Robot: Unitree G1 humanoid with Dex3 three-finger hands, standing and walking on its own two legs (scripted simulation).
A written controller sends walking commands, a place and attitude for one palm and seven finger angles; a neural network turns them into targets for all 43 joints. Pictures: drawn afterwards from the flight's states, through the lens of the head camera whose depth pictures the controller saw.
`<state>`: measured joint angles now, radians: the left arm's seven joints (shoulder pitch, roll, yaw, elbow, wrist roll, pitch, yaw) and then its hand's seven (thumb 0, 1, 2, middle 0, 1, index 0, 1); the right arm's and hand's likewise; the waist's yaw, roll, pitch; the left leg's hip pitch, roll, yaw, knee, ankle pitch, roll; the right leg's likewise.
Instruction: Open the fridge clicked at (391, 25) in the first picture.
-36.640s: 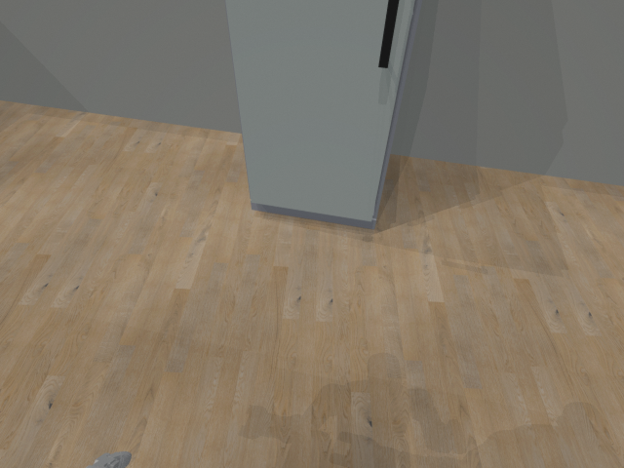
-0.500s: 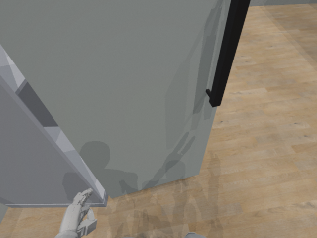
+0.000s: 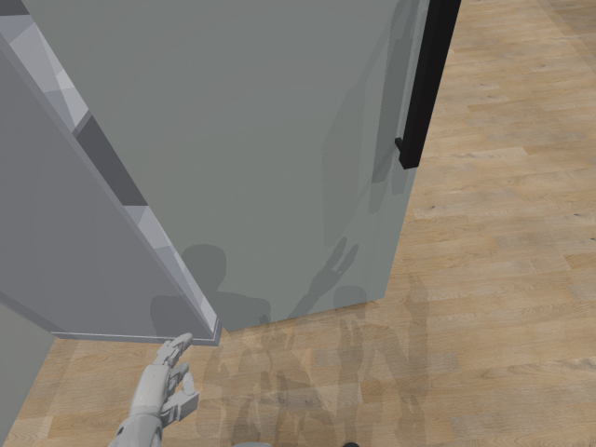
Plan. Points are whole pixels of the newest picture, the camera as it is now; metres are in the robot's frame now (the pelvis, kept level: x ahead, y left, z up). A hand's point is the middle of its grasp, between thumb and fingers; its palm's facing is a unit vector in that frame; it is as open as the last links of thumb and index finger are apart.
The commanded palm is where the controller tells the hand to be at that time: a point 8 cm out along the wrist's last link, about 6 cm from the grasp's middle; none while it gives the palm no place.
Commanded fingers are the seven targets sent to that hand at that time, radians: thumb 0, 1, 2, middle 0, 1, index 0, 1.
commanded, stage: step back with the hand held close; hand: right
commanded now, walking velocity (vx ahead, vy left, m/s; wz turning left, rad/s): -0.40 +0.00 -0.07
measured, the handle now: (420, 70) +0.61 -0.15 +0.17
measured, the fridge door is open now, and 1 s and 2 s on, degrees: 75 75 75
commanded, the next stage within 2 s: stop stepping back and stand still in 0.02 s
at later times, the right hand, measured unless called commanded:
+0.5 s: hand out of the picture +0.09 -0.28 +0.16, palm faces +0.43 +0.77 -0.46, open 7.4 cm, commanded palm +0.03 -0.32 +0.17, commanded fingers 0.00 -0.90 -0.90 0.20 0.30 0.20 0.30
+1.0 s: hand out of the picture +0.08 -0.31 +0.16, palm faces +0.51 +0.75 -0.41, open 7.4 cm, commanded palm +0.02 -0.34 +0.17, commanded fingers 0.00 -0.90 -0.90 0.20 0.30 0.20 0.30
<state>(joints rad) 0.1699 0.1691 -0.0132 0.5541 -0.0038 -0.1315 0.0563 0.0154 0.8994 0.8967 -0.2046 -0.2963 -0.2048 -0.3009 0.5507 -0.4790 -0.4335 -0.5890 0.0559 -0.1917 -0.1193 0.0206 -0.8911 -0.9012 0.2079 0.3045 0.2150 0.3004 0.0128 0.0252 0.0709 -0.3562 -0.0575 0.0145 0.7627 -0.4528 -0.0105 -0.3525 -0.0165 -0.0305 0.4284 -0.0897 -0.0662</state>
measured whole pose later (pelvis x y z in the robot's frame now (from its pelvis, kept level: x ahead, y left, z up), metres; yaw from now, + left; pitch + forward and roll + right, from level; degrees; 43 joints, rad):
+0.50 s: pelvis -0.10 -0.01 -0.01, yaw -3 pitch -1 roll +1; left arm 0.29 0.18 -0.01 0.62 0.00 -0.15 0.08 0.02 0.90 0.90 -0.20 -0.30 -0.20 -0.30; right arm 0.56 -0.45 -0.43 -0.48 0.02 -0.21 -0.14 0.02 -0.89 -0.90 0.21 0.30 0.21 0.30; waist 0.04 0.05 -0.03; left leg -0.23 -0.02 0.04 0.50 -0.31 0.02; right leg -0.30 0.00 0.02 0.53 -0.24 -0.02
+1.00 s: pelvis -0.09 -0.03 -0.01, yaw -5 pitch -1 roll +1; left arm 0.25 0.19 -0.01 0.66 0.00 -0.13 0.06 0.02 0.90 0.90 -0.21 -0.30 -0.21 -0.30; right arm 0.51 -0.40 -0.41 -0.46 0.02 -0.23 -0.14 0.02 -0.89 -0.90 0.21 0.30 0.22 0.30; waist -0.01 0.02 -0.01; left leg -0.24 -0.04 0.03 0.54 -0.27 0.03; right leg -0.28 -0.01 -0.02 0.55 -0.25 -0.03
